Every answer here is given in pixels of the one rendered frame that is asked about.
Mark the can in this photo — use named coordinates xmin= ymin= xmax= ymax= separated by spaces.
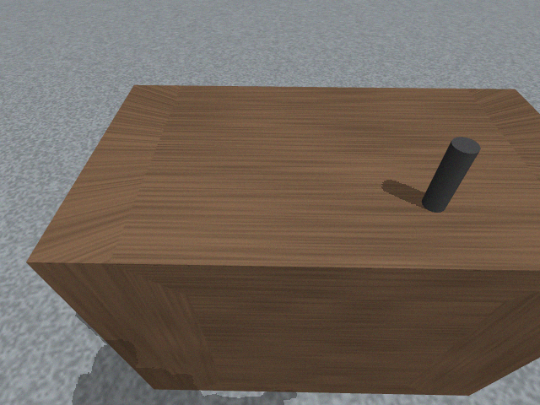
xmin=422 ymin=137 xmax=481 ymax=213

